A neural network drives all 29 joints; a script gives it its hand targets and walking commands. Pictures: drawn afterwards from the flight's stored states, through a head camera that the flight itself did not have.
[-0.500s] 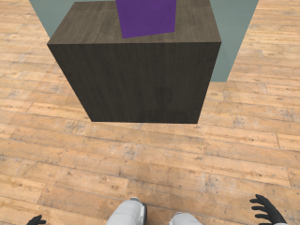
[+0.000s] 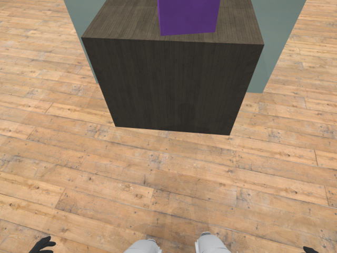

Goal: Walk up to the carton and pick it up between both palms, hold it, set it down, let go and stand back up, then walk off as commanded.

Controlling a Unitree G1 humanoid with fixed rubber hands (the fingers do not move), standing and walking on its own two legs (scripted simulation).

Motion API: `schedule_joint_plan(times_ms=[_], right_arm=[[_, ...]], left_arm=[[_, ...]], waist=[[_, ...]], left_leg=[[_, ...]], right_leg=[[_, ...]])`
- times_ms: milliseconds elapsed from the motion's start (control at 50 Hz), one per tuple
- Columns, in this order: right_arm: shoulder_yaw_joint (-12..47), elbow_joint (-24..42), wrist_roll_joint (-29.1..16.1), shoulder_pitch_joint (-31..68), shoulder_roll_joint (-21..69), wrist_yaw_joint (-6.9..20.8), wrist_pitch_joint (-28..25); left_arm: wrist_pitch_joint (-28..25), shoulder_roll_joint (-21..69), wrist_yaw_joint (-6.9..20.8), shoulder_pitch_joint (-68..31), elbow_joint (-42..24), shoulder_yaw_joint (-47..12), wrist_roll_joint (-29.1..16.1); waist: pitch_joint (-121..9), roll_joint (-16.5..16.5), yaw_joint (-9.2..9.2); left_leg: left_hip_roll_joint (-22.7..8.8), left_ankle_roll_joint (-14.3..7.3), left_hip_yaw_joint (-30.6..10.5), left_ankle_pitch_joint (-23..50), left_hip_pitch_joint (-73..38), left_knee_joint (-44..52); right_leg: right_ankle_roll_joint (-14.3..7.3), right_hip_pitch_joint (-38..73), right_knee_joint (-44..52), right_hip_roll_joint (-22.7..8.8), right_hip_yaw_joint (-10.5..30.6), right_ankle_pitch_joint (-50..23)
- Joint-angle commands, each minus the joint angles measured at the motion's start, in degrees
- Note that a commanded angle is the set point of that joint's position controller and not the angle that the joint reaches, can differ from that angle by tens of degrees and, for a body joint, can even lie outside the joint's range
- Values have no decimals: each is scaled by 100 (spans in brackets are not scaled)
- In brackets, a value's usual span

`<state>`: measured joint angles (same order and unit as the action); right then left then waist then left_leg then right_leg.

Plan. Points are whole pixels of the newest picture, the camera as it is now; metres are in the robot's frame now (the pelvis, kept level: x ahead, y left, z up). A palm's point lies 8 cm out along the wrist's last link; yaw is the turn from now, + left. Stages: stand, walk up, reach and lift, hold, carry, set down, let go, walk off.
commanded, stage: walk off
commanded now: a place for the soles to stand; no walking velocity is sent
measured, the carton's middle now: out of the picture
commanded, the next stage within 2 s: stand in 0.42 s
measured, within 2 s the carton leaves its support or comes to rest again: neither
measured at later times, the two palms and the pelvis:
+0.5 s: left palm out of the picture +0.03 +0.39 -0.10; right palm out of the picture +0.06 -0.25 -0.03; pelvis -0.04 +0.07 +0.03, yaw -3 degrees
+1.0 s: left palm out of the picture +0.09 +0.32 -0.04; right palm out of the picture +0.09 -0.32 -0.07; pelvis +0.00 -0.01 +0.03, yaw -4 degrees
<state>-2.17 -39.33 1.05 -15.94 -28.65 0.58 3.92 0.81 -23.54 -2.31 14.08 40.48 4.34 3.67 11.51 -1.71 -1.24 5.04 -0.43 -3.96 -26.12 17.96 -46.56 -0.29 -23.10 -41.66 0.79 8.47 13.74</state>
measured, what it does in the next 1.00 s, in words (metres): steps on the spot: left foot, then right foot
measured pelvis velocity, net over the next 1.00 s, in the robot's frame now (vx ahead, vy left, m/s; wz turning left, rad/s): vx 0.00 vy -0.01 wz -0.06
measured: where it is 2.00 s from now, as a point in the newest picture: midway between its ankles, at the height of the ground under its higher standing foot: outside the picture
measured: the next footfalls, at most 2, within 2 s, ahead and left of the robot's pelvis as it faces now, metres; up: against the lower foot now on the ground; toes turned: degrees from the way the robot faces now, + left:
left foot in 0.02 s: +0.07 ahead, +0.10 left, +0.00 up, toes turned -6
right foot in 0.78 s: +0.03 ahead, -0.09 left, +0.00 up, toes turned +6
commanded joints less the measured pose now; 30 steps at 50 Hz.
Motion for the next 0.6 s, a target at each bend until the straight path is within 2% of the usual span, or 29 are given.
schedule_joint_plan(times_ms=[0,20,40,80,100,120,140,160,180,200,220,240,260,280,300,320,340,360,380,400,420,440,460,480,500,520,540,560,580], right_arm=[[-586,252,179,-48,-1163,39,-175],[-604,374,158,270,-1220,42,-159],[-587,512,174,513,-1239,23,-169],[-593,379,183,700,-955,-19,-245],[-617,352,171,608,-878,-58,-289],[-635,347,72,543,-864,-66,-323],[-612,275,49,353,-741,-91,-351],[-650,291,54,247,-823,-64,-358],[-610,160,6,107,-642,-107,-410],[-582,114,9,88,-560,-112,-414],[-606,123,-45,76,-644,-145,-454],[-575,74,-54,-41,-542,-161,-489],[-544,47,-69,-46,-567,-172,-505],[-527,15,-44,-111,-439,-156,-506],[-541,-27,-31,-168,-492,-158,-512],[-514,-71,-34,29,-411,-159,-511],[-606,30,-58,117,-669,-172,-486],[-598,65,-58,138,-615,-142,-476],[-581,21,-27,184,-599,-168,-482],[-616,36,-36,224,-676,-172,-463],[-587,16,-44,168,-671,-154,-475],[-659,98,-34,278,-777,-152,-452],[-704,76,-38,206,-779,-156,-447],[-621,26,-36,145,-625,-152,-468],[-574,-18,-12,169,-488,-128,-467],[-590,30,5,129,-543,-127,-459],[-567,17,29,151,-572,-108,-457],[-588,85,15,137,-606,-106,-437],[-544,166,20,219,-603,-94,-425]], left_arm=[[-22,-1072,-121,-135,-328,334,-422],[0,-1268,-133,-12,-202,409,-413],[49,-1404,-143,61,-192,398,-366],[76,-1261,-59,522,189,366,-428],[97,-1191,-42,789,255,357,-444],[95,-1203,-24,1057,396,362,-450],[62,-1132,-24,981,388,333,-449],[36,-1188,-36,1042,587,393,-428],[62,-1143,0,895,551,353,-391],[33,-1108,8,748,580,369,-379],[15,-1156,10,760,622,350,-373],[20,-1133,33,774,669,376,-408],[5,-1155,49,688,665,339,-351],[10,-1128,69,627,664,326,-355],[9,-1107,82,580,629,321,-352],[26,-1075,91,615,671,295,-362],[37,-1186,113,873,739,363,-357],[66,-1141,123,1001,805,381,-334],[65,-1082,121,874,787,314,-372],[76,-1108,121,831,789,318,-359],[64,-1127,128,912,805,332,-340],[77,-1207,139,1065,963,365,-344],[81,-1130,139,1166,933,324,-369],[81,-1041,140,1003,908,301,-354],[57,-984,126,848,865,256,-325],[42,-995,147,837,785,289,-353],[15,-967,157,690,723,263,-336],[17,-1005,149,713,724,263,-359],[-10,-981,154,756,722,234,-371]], waist=[[-55,-1206,437],[-64,-1036,456],[136,-1005,373],[8,-537,88],[-458,-629,80],[-730,-480,75],[-831,-485,210],[-1064,-679,258],[-1250,-632,299],[-1199,-566,336],[-1240,-323,345],[-1342,-385,336],[-1281,-304,386],[-1231,-210,436],[-1222,-225,446],[-1257,-385,412],[-1247,-471,290],[-1113,-621,257],[-915,-597,321],[-844,-509,280],[-690,-372,237],[-937,-673,211],[-964,-620,130],[-992,-366,212],[-984,-551,269],[-1146,-685,295],[-1024,-696,332],[-950,-637,369],[-971,-548,307]], left_leg=[[-2012,-581,-2875,-894,445,3199],[-2054,-489,-3021,-1714,1018,3537],[-1881,-267,-2820,-1762,1297,3667],[-1353,324,-2040,-1410,672,3498],[-1222,588,-1842,-1194,135,3398],[-1172,836,-1767,-1127,-640,3361],[-1206,847,-1844,-998,-1005,3272],[-1159,850,-1735,-893,-1374,3197],[-1140,852,-1791,-958,-1706,3154],[-1112,721,-1742,-798,-1889,3025],[-1304,686,-1932,-353,-2078,2963],[-1298,697,-1763,-293,-2211,2927],[-1344,557,-1785,52,-2282,2832],[-1310,367,-1666,-161,-2342,2820],[-1312,381,-1722,-339,-2132,2894],[-1230,371,-1535,-561,-2089,3032],[-1240,673,-1533,-727,-1763,3341],[-1177,754,-1495,-911,-1430,3545],[-1248,494,-1556,-1096,-1197,3503],[-1332,360,-1791,-1451,-943,3599],[-1413,375,-1843,-1506,-714,3723],[-1370,410,-1705,-1470,-815,3738],[-1262,524,-1421,-1274,-842,3731],[-1347,272,-1456,-1082,-1055,3434],[-1262,218,-1322,-1058,-1112,3349],[-1294,72,-1354,-1056,-1324,3248],[-1310,-65,-1349,-1001,-1038,3154],[-1332,-13,-1392,-895,-977,3227],[-1415,-185,-1326,-849,-869,3191]], right_leg=[[-80,-1337,-1993,746,-56,2037],[-130,-985,-2398,708,239,1951],[-161,-861,-2651,721,406,1645],[-125,-834,-2750,765,485,1049],[-78,-708,-2563,726,625,891],[-39,-874,-2556,796,644,789],[16,-1059,-2415,728,671,742],[3,-1088,-2282,664,581,753],[47,-1040,-2103,600,563,778],[29,-1143,-2099,576,663,748],[46,-1207,-1949,563,800,804],[64,-1187,-1772,482,732,740],[100,-1193,-1579,447,667,784],[105,-1148,-1375,404,512,813],[72,-973,-1411,455,455,837],[75,-975,-1391,365,380,734],[-21,-687,-1452,496,360,779],[40,-381,-1280,501,84,756],[22,-517,-1276,340,220,703],[-13,-358,-1312,380,217,815],[-4,-255,-1168,397,104,831],[-19,-12,-1027,363,-17,926],[-66,0,-972,336,26,797],[-9,-220,-838,288,50,798],[8,-346,-808,220,65,714],[5,-232,-634,216,-107,991],[6,-86,-334,158,-191,1003],[-55,111,-136,182,-282,978],[-58,120,28,67,-257,1181]])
